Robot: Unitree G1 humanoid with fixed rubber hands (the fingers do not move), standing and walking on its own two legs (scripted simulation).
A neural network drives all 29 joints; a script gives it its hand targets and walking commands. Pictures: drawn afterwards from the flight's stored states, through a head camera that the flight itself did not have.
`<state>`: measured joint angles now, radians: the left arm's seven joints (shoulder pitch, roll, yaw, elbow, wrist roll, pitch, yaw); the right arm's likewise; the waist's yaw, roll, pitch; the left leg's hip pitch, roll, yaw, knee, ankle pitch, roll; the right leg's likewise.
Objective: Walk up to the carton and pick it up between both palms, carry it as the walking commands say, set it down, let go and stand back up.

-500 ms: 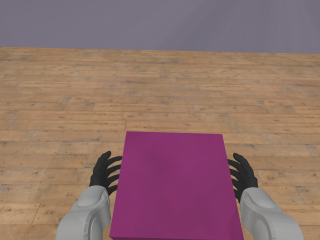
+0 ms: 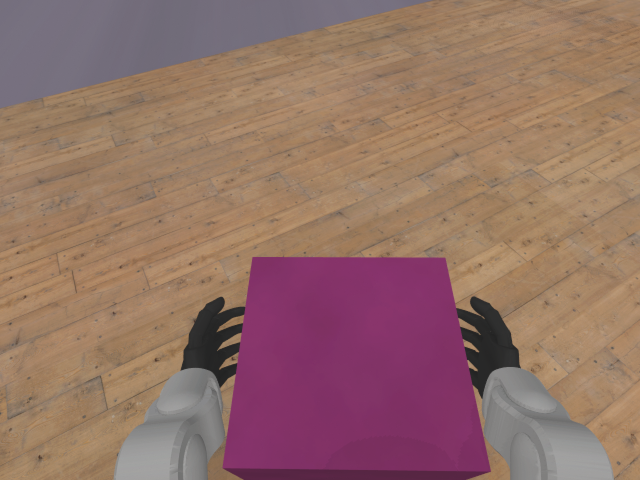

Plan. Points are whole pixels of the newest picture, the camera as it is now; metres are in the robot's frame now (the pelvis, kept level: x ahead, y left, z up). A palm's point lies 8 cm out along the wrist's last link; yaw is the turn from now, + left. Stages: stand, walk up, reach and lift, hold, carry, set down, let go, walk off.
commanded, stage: carry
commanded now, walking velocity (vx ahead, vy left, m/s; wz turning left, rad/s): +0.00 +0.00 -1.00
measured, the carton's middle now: (346, 385) +0.25 +0.00 +0.00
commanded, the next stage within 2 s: none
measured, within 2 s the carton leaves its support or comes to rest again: neither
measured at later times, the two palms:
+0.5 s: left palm (381, 357) +0.25 -0.03 +0.10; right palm out of the picture +0.10 -0.29 +0.10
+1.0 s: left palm (369, 400) +0.20 -0.01 +0.12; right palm out of the picture +0.06 -0.28 +0.13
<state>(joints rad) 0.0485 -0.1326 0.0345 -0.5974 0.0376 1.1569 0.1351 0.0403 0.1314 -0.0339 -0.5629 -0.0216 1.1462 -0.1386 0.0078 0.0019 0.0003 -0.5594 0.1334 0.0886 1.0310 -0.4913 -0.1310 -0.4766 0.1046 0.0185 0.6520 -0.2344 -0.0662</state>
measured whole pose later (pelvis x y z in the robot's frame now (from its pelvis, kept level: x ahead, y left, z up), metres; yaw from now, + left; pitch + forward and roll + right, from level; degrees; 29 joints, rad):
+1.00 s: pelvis -0.08 -0.04 +0.02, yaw -27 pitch +1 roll -1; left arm -0.03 -0.13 0.04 -0.50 0.06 1.25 0.13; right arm 0.01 0.13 -0.05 -0.50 -0.06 1.23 -0.13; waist 0.01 -0.02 -0.14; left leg -0.32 0.06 0.20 0.52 -0.23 0.04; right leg -0.34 -0.02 -0.12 0.46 -0.15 -0.03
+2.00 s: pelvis -0.09 -0.10 +0.01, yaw -28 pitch +3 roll -1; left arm 0.02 -0.13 0.04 -0.58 0.05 1.24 0.13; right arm 0.03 0.13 -0.03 -0.55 -0.05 1.22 -0.13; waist -0.01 -0.01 -0.11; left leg -0.38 0.16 0.15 0.66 -0.32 -0.06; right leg -0.40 0.06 -0.16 0.59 -0.25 -0.11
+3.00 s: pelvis -0.14 -0.20 +0.01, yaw -28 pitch +5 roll -3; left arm 0.01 -0.13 0.01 -0.55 0.04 1.20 0.14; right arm 0.03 0.13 -0.07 -0.58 -0.04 1.22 -0.13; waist -0.02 0.05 -0.07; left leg -0.48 0.22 0.12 0.93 -0.57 -0.11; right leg -0.38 -0.04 -0.14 0.59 -0.28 0.01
